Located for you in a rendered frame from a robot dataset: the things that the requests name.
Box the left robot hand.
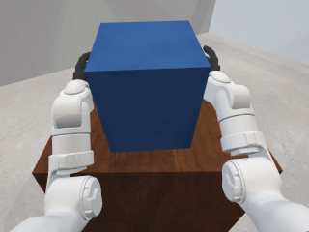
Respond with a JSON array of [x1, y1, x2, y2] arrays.
[[72, 52, 91, 82]]

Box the carton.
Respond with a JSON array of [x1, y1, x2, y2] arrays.
[[84, 20, 211, 153]]

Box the robot right upper arm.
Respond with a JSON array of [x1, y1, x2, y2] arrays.
[[222, 157, 309, 232]]

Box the robot right forearm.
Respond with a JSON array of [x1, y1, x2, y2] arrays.
[[203, 71, 283, 192]]

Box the robot left forearm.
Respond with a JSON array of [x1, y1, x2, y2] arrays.
[[43, 79, 94, 212]]

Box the pedestal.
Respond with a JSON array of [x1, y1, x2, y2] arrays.
[[32, 97, 283, 232]]

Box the robot left upper arm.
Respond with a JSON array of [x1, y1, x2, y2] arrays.
[[9, 175, 102, 232]]

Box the right robot hand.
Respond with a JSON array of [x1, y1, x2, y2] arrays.
[[203, 45, 220, 72]]

